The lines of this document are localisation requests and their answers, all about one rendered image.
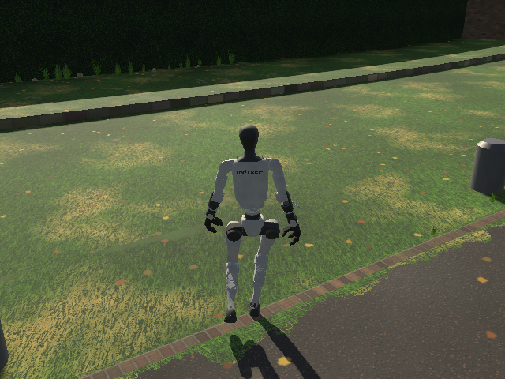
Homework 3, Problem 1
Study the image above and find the left robot shin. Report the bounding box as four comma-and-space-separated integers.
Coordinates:
226, 262, 238, 309

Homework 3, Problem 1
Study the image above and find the robot left upper arm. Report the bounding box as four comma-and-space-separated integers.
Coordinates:
211, 159, 234, 203

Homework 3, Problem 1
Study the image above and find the robot right foot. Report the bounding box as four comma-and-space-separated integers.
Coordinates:
248, 298, 260, 317

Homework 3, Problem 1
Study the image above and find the robot right hand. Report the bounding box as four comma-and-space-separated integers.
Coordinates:
282, 224, 301, 246

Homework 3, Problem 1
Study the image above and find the robot right forearm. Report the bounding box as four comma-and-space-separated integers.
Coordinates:
281, 190, 298, 227

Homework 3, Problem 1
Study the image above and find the robot left forearm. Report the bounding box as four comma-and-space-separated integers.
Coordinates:
206, 190, 220, 220

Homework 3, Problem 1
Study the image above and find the robot left hand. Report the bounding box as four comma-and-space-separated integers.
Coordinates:
204, 217, 223, 233

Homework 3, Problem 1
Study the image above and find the robot right upper arm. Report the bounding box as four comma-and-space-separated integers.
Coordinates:
266, 158, 288, 203

